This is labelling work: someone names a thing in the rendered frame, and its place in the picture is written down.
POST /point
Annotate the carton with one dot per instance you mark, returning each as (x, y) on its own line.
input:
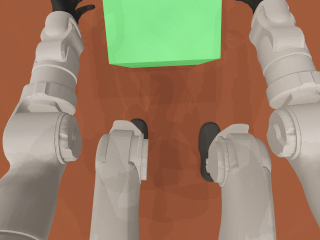
(158, 33)

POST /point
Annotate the left robot thigh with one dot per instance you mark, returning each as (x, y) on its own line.
(115, 211)

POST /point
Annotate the right robot hand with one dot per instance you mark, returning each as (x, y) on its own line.
(252, 3)

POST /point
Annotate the right robot thigh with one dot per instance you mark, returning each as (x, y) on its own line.
(246, 189)

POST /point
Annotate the robot right forearm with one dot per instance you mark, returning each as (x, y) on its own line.
(284, 57)

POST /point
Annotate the left robot hand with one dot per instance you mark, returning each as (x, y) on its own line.
(69, 6)

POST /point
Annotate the robot left forearm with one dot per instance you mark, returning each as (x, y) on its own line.
(55, 70)

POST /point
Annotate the robot left upper arm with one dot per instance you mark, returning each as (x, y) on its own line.
(38, 146)

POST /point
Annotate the robot thigh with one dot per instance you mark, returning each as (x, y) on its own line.
(115, 211)
(246, 189)

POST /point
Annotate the robot right upper arm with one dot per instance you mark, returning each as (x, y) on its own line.
(294, 133)

